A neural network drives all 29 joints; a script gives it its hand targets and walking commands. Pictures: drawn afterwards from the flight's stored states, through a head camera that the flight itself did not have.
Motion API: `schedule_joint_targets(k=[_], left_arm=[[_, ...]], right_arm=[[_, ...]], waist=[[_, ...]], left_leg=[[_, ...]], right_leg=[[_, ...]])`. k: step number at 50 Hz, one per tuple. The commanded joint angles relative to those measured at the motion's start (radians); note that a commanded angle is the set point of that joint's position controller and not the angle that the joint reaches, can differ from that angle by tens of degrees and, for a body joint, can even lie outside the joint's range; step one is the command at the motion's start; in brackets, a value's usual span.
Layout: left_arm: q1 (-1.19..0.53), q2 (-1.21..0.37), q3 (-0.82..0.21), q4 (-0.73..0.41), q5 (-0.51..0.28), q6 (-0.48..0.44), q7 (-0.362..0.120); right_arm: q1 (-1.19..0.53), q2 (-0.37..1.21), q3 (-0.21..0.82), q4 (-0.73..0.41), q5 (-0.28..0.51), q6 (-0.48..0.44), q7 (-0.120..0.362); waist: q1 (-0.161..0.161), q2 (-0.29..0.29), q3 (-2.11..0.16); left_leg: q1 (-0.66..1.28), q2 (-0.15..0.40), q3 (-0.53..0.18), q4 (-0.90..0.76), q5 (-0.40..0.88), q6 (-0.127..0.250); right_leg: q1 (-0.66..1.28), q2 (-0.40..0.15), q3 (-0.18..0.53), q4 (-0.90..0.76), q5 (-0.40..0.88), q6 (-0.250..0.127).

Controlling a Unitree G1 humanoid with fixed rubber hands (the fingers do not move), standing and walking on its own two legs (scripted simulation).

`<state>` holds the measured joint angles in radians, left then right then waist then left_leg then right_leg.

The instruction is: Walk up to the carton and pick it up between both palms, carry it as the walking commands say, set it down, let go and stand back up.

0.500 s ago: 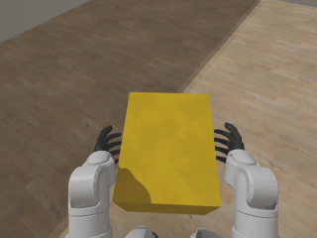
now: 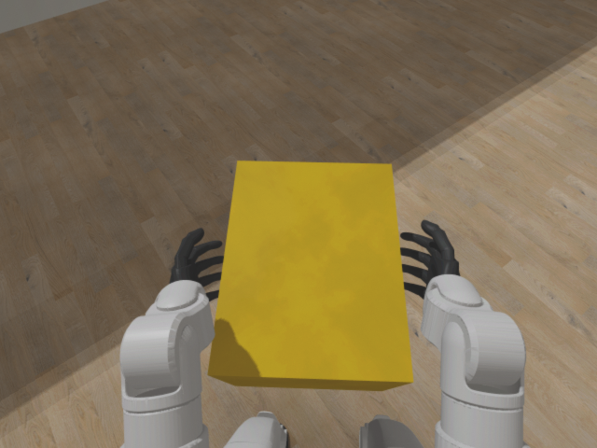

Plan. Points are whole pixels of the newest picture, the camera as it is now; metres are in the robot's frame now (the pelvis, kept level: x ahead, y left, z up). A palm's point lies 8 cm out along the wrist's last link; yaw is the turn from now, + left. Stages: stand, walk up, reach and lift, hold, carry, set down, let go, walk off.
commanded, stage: carry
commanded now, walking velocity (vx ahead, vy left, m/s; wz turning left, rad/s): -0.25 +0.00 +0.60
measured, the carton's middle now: (311, 278) +0.33 +0.02 +0.00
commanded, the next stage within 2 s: none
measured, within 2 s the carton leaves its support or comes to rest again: neither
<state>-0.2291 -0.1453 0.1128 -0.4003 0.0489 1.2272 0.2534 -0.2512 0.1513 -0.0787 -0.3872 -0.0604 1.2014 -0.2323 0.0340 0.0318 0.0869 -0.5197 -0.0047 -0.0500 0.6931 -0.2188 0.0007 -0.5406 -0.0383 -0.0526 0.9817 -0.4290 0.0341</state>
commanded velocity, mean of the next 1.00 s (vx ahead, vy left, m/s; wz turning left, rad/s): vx -0.25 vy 0.00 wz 0.60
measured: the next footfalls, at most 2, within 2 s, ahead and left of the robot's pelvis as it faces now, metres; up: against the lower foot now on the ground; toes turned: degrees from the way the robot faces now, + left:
right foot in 0.08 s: -0.01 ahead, -0.12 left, +0.00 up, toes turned -1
left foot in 0.36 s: -0.11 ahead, +0.12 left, +0.00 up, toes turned +18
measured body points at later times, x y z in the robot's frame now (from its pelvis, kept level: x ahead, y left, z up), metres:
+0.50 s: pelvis -0.19 -0.02 +0.00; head -0.14 +0.00 +0.45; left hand +0.05 +0.21 +0.06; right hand +0.14 -0.07 +0.07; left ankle -0.15 +0.11 -0.72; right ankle -0.13 -0.13 -0.67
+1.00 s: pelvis -0.39 -0.09 +0.00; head -0.37 -0.06 +0.45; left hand -0.22 +0.19 +0.07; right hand -0.06 -0.05 +0.09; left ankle -0.43 +0.03 -0.72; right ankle -0.25 -0.16 -0.69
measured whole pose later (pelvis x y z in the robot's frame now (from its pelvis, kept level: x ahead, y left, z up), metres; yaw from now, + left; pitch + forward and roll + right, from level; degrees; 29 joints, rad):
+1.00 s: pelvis -0.39 -0.09 +0.00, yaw +34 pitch +2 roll +1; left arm -0.21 -0.14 0.10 -0.37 0.08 1.22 0.22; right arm -0.25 0.15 -0.08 -0.37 -0.04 1.21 -0.24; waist -0.06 -0.03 0.02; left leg -0.43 0.02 0.06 0.73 -0.32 0.01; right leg -0.58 -0.15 -0.12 0.90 -0.48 0.04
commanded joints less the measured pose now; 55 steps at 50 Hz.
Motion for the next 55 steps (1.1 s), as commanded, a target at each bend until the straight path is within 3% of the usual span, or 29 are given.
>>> schedule_joint_targets(k=[1, 2, 3, 4, 5, 6, 8, 12, 14, 16, 17, 18, 19, 22, 25, 28, 30, 31, 32, 33, 35, 40, 44, 45, 46, 47, 48, 51, 55], left_arm=[[-0.518, -1.031, -0.714, -0.21, -0.423, -0.063, -0.271], [-0.502, -1.017, -0.711, -0.22, -0.422, -0.066, -0.273], [-0.491, -0.984, -0.679, -0.187, -0.416, -0.054, -0.273], [-0.491, -0.974, -0.678, -0.182, -0.414, -0.05, -0.277], [-0.494, -0.991, -0.667, -0.16, -0.401, -0.054, -0.279], [-0.484, -1.007, -0.662, -0.177, -0.398, -0.062, -0.281], [-0.488, -1.01, -0.642, -0.176, -0.376, -0.055, -0.28], [-0.471, -0.989, -0.631, -0.237, -0.335, -0.075, -0.252], [-0.455, -0.975, -0.618, -0.228, -0.317, -0.071, -0.237], [-0.377, -0.965, -0.623, -0.17, -0.299, -0.054, -0.228], [-0.341, -0.944, -0.61, -0.151, -0.28, -0.047, -0.227], [-0.389, -0.94, -0.622, -0.159, -0.28, -0.053, -0.226], [-0.35, -0.942, -0.624, -0.09, -0.269, -0.044, -0.226], [-0.462, -1.008, -0.7, -0.208, -0.341, -0.057, -0.253], [-0.56, -1.043, -0.735, -0.266, -0.404, -0.076, -0.267], [-0.583, -1.047, -0.753, -0.281, -0.449, -0.081, -0.271], [-0.511, -1.03, -0.728, -0.22, -0.45, -0.067, -0.283], [-0.491, -0.994, -0.708, -0.203, -0.44, -0.063, -0.285], [-0.505, -0.973, -0.699, -0.213, -0.437, -0.063, -0.29], [-0.469, -0.993, -0.68, -0.178, -0.414, -0.069, -0.29], [-0.524, -0.991, -0.692, -0.256, -0.419, -0.074, -0.289], [-0.487, -0.967, -0.661, -0.237, -0.353, -0.081, -0.269], [-0.319, -0.918, -0.613, -0.135, -0.279, -0.051, -0.238], [-0.358, -0.921, -0.61, -0.16, -0.287, -0.055, -0.236], [-0.314, -0.915, -0.587, -0.117, -0.264, -0.046, -0.233], [-0.342, -0.944, -0.609, -0.111, -0.264, -0.047, -0.233], [-0.418, -0.957, -0.659, -0.171, -0.289, -0.051, -0.236], [-0.527, -1.016, -0.708, -0.203, -0.359, -0.06, -0.262], [-0.608, -1.057, -0.778, -0.297, -0.443, -0.09, -0.267]], right_arm=[[-0.334, 1.006, 0.578, -0.153, 0.309, -0.034, 0.232], [-0.314, 0.997, 0.576, -0.155, 0.301, -0.038, 0.225], [-0.283, 0.988, 0.565, -0.094, 0.289, -0.021, 0.216], [-0.268, 1.0, 0.561, -0.077, 0.274, -0.012, 0.213], [-0.347, 1.0, 0.571, -0.118, 0.302, -0.013, 0.216], [-0.358, 1.001, 0.594, -0.151, 0.325, -0.017, 0.225], [-0.439, 1.045, 0.64, -0.155, 0.374, -0.013, 0.236], [-0.454, 1.052, 0.676, -0.215, 0.425, -0.017, 0.249], [-0.456, 1.061, 0.68, -0.184, 0.443, -0.003, 0.253], [-0.367, 1.043, 0.659, -0.132, 0.426, 0.013, 0.261], [-0.369, 1.026, 0.668, -0.13, 0.432, 0.015, 0.266], [-0.359, 1.015, 0.652, -0.076, 0.419, 0.014, 0.266], [-0.33, 0.977, 0.631, -0.066, 0.402, 0.02, 0.273], [-0.352, 1.05, 0.654, -0.127, 0.39, -0.001, 0.284], [-0.409, 1.065, 0.629, -0.17, 0.38, -0.03, 0.269], [-0.412, 1.028, 0.601, -0.211, 0.35, -0.054, 0.239], [-0.315, 0.997, 0.584, -0.164, 0.303, -0.045, 0.218], [-0.303, 0.986, 0.579, -0.142, 0.285, -0.038, 0.209], [-0.295, 0.998, 0.588, -0.11, 0.279, -0.028, 0.209], [-0.372, 0.988, 0.601, -0.164, 0.311, -0.03, 0.215], [-0.36, 1.034, 0.618, -0.136, 0.346, -0.031, 0.225], [-0.425, 1.039, 0.671, -0.174, 0.393, -0.027, 0.243], [-0.353, 0.994, 0.671, -0.104, 0.404, 0.015, 0.256], [-0.361, 1.031, 0.671, -0.089, 0.42, 0.015, 0.265], [-0.367, 0.997, 0.678, -0.087, 0.425, 0.018, 0.266], [-0.339, 0.973, 0.653, -0.042, 0.409, 0.024, 0.271], [-0.364, 0.999, 0.658, -0.071, 0.418, 0.02, 0.283], [-0.392, 1.057, 0.636, -0.093, 0.38, -0.008, 0.278], [-0.418, 1.043, 0.61, -0.174, 0.36, -0.058, 0.254]], waist=[[-0.053, 0.19, -0.637], [-0.034, 0.17, -0.693], [-0.024, 0.019, -0.677], [-0.036, -0.255, -0.654], [-0.035, -0.399, -0.622], [-0.033, -0.358, -0.581], [-0.038, -0.181, -0.568], [-0.032, -0.218, -0.604], [-0.032, -0.286, -0.632], [-0.06, -0.134, -0.638], [-0.06, 0.034, -0.646], [-0.039, 0.31, -0.635], [-0.05, 0.299, -0.6], [-0.038, 0.143, -0.609], [-0.045, 0.157, -0.632], [-0.056, 0.2, -0.643], [-0.031, 0.152, -0.658], [-0.025, -0.103, -0.639], [-0.034, -0.402, -0.607], [-0.03, -0.397, -0.536], [-0.036, -0.116, -0.507], [-0.044, -0.231, -0.564], [-0.048, -0.206, -0.581], [-0.054, -0.067, -0.572], [-0.052, 0.18, -0.571], [-0.044, 0.347, -0.495], [-0.051, 0.294, -0.484], [-0.04, 0.147, -0.528], [-0.055, 0.196, -0.599]], left_leg=[[0.34, 0.245, -0.302, -0.237, 0.445, 0.101], [0.282, 0.195, -0.215, -0.198, 0.384, 0.046], [0.139, 0.125, -0.154, -0.085, 0.266, -0.003], [-0.033, 0.016, -0.034, 0.112, -0.028, -0.039], [-0.137, -0.016, 0.08, 0.318, -0.361, -0.068], [-0.154, 0.044, 0.046, 0.467, -0.354, -0.063], [-0.112, 0.018, 0.058, 0.529, -0.302, -0.044], [-0.056, 0.003, 0.149, 0.199, -0.259, -0.048], [0.039, 0.001, 0.157, 0.021, -0.223, -0.04], [0.226, 0.038, 0.114, -0.281, 0.098, -0.038], [0.412, 0.18, -0.106, -0.258, 0.416, 0.012], [0.564, 0.402, -0.39, -0.197, 0.976, 0.103], [0.518, 0.419, -0.352, -0.17, 1.086, 0.185], [0.393, 0.311, -0.283, -0.202, 0.704, 0.149], [0.347, 0.262, -0.215, -0.266, 0.356, 0.099], [0.32, 0.249, -0.207, -0.303, 0.311, 0.072], [0.19, 0.192, -0.138, -0.293, 0.123, -0.015], [0.08, 0.06, -0.031, -0.079, -0.045, -0.05], [-0.079, -0.051, 0.095, 0.279, -0.342, -0.08], [-0.158, 0.052, 0.017, 0.47, -0.357, -0.071], [-0.088, 0.027, 0.031, 0.632, -0.242, -0.056], [0.022, 0.028, 0.146, 0.253, -0.218, -0.037], [0.202, 0.009, 0.168, -0.19, -0.115, -0.027], [0.279, 0.099, 0.022, -0.29, -0.022, -0.005], [0.413, 0.333, -0.298, -0.262, 0.451, 0.078], [0.441, 0.46, -0.468, -0.256, 0.808, 0.165], [0.36, 0.397, -0.398, -0.252, 0.858, 0.198], [0.305, 0.293, -0.237, -0.231, 0.475, 0.129], [0.414, 0.253, -0.211, -0.243, 0.426, 0.097]], right_leg=[[0.224, 0.052, -0.002, -0.296, 0.005, -0.021], [0.397, 0.017, 0.007, -0.471, 0.08, -0.042], [0.548, -0.117, 0.131, -0.6, 0.187, -0.067], [0.613, -0.342, 0.363, -0.582, 0.594, -0.148], [0.582, -0.491, 0.37, -0.482, 0.965, -0.268], [0.519, -0.461, 0.294, -0.482, 1.033, -0.289], [0.506, -0.372, 0.149, -0.435, 1.047, -0.24], [0.607, -0.298, 0.015, -0.332, 1.118, -0.17], [0.574, -0.324, 0.01, -0.326, 0.975, -0.146], [0.442, -0.262, -0.072, -0.213, 0.761, -0.062], [0.193, -0.192, -0.065, -0.128, 0.301, -0.016], [-0.078, -0.091, -0.056, 0.03, -0.194, 0.027], [-0.111, -0.063, 0.003, 0.132, -0.247, 0.02], [-0.051, -0.045, 0.044, 0.19, -0.043, -0.009], [0.052, -0.004, -0.004, 0.037, 0.01, -0.012], [0.201, 0.039, -0.032, -0.205, -0.005, -0.018], [0.46, -0.014, 0.005, -0.56, 0.043, -0.059], [0.529, -0.202, 0.253, -0.711, 0.047, -0.114], [0.495, -0.473, 0.476, -0.681, 0.356, -0.238], [0.41, -0.539, 0.409, -0.622, 0.585, -0.314], [0.357, -0.384, 0.151, -0.562, 0.657, -0.257], [0.458, -0.289, -0.036, -0.419, 0.765, -0.149], [0.395, -0.316, -0.033, -0.38, 0.482, -0.102], [0.288, -0.256, -0.073, -0.296, 0.325, -0.052], [0.046, -0.16, -0.095, -0.113, 0.069, 0.018], [-0.16, -0.068, -0.062, 0.036, -0.242, 0.046], [-0.091, -0.062, 0.027, 0.128, -0.222, 0.015], [-0.061, -0.056, 0.033, 0.176, -0.004, -0.002], [0.023, 0.01, 0.0, -0.037, -0.036, 0.004]])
